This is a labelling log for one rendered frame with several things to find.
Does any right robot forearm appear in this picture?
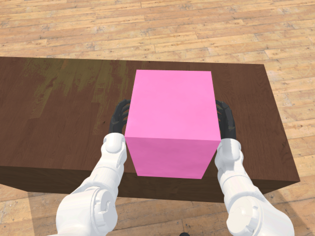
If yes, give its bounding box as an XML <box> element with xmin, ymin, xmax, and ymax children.
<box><xmin>215</xmin><ymin>138</ymin><xmax>275</xmax><ymax>214</ymax></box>

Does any carton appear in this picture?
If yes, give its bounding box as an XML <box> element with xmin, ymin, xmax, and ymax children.
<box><xmin>125</xmin><ymin>70</ymin><xmax>221</xmax><ymax>179</ymax></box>

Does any robot left upper arm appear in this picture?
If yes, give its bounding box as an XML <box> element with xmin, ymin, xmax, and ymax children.
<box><xmin>49</xmin><ymin>188</ymin><xmax>118</xmax><ymax>236</ymax></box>

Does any robot left hand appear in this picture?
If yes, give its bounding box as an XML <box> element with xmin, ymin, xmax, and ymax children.
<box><xmin>108</xmin><ymin>99</ymin><xmax>131</xmax><ymax>134</ymax></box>

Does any robot right hand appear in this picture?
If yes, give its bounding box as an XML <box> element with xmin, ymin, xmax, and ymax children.
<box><xmin>215</xmin><ymin>100</ymin><xmax>236</xmax><ymax>140</ymax></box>

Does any left robot forearm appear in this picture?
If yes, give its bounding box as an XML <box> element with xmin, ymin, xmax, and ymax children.
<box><xmin>56</xmin><ymin>133</ymin><xmax>127</xmax><ymax>227</ymax></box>

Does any pedestal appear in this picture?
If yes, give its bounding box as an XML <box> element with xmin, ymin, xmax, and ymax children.
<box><xmin>0</xmin><ymin>57</ymin><xmax>300</xmax><ymax>203</ymax></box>

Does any robot right upper arm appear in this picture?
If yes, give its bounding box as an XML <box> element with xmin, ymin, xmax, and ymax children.
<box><xmin>226</xmin><ymin>196</ymin><xmax>294</xmax><ymax>236</ymax></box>

